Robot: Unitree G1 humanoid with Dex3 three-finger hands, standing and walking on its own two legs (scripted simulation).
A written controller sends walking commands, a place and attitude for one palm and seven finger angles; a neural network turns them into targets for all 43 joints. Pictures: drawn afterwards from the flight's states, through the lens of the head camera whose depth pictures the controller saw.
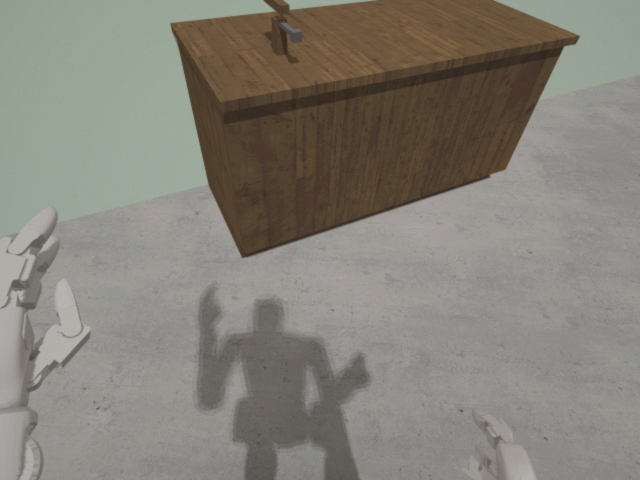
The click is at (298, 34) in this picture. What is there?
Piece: tap's lever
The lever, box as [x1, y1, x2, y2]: [290, 29, 301, 42]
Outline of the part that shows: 290,30 290,40 292,42 301,41 301,31 299,29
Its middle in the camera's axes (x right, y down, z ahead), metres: -0.07 -0.58 +1.10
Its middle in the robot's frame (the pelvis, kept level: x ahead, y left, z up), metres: +1.21 +0.14 +0.07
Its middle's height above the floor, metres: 0.84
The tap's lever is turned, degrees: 0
